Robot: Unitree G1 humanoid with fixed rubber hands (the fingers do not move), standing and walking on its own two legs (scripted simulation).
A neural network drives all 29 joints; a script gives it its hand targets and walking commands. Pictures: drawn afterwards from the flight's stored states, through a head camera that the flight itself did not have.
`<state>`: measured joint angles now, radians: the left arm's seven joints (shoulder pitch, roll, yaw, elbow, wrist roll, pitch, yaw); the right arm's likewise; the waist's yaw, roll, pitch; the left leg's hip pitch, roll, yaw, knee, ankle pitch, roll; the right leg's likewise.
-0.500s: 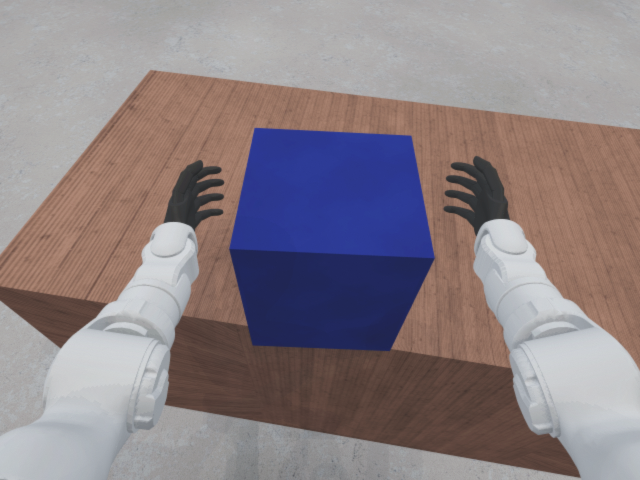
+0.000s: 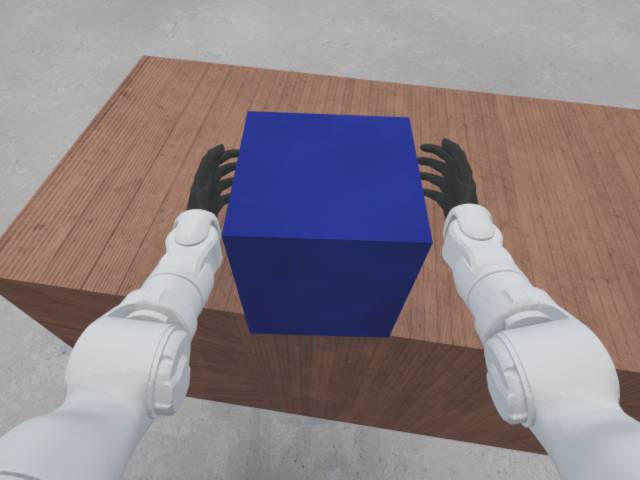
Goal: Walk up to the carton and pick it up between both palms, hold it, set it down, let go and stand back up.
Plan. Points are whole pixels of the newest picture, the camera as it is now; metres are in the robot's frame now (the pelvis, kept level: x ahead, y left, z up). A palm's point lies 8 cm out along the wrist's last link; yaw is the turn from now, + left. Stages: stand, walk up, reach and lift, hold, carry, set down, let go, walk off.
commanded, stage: reach and lift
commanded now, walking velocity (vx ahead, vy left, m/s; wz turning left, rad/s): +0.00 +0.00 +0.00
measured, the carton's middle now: (323, 233) +0.44 +0.05 +0.03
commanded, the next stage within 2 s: none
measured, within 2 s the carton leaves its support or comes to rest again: leaves its support in 1.88 s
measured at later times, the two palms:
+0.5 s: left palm (210, 202) +0.42 +0.20 +0.08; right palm (451, 203) +0.45 -0.11 +0.10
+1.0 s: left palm (210, 208) +0.41 +0.19 +0.08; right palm (452, 214) +0.44 -0.11 +0.10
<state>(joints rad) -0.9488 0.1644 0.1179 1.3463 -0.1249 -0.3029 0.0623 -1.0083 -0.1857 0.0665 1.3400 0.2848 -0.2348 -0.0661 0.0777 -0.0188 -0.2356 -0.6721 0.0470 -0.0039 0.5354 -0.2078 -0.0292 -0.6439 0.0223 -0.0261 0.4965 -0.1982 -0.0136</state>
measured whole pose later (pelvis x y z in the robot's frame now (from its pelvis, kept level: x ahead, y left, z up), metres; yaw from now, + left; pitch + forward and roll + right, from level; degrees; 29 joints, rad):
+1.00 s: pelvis +0.03 +0.01 +0.02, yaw +0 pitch +6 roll +0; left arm -0.73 -0.06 0.55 0.90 0.39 -0.13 0.01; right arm -0.76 0.07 -0.54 0.96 -0.37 -0.20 -0.03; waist 0.07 -0.02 -0.03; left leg -0.25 0.03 0.04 0.31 -0.17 -0.01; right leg -0.23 0.00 -0.01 0.27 -0.15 0.00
